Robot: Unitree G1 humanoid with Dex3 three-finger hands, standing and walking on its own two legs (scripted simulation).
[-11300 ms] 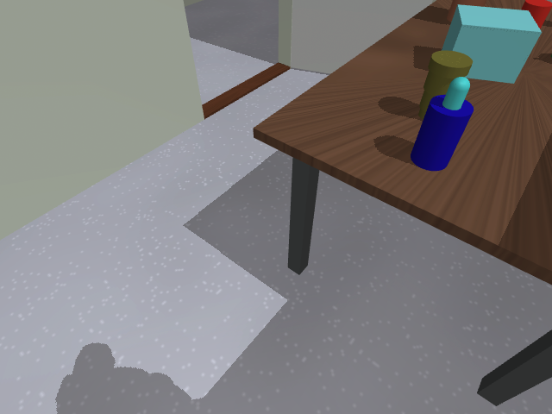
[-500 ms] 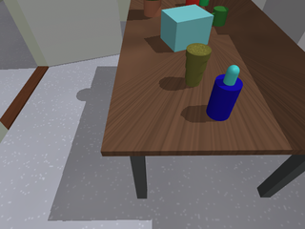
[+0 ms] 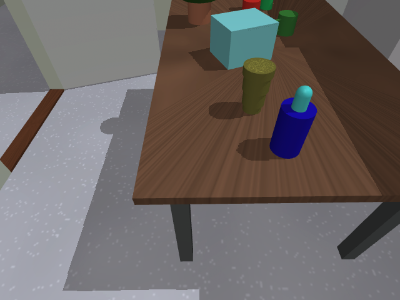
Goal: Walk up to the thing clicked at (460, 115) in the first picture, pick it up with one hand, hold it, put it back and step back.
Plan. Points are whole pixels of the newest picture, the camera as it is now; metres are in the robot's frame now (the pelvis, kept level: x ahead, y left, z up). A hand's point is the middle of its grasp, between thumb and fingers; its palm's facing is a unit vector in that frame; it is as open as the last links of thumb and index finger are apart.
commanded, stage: stand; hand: right
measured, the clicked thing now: (294, 120) +0.55 -0.24 +0.04
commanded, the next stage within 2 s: rise first in 0.46 s
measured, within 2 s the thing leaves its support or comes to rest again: neither
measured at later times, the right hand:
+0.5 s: hand out of the picture +0.06 -0.26 -0.16, palm faces -0.04 +0.94 -0.35, open 7.4 cm
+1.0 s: hand (344, 297) +0.17 -0.26 -0.08, palm faces +0.28 +0.89 -0.35, open 14.8 cm
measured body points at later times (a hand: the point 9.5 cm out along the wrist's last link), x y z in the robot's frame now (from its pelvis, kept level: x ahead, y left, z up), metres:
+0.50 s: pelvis +0.00 +0.00 +0.00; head +0.01 +0.00 +0.45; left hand +0.07 +0.30 -0.13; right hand +0.07 -0.30 -0.13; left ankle +0.01 +0.14 -0.75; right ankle -0.01 -0.14 -0.75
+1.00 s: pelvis +0.01 +0.01 -0.01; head +0.01 +0.01 +0.44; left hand +0.18 +0.27 -0.10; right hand +0.15 -0.31 -0.05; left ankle +0.01 +0.14 -0.75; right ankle -0.01 -0.14 -0.75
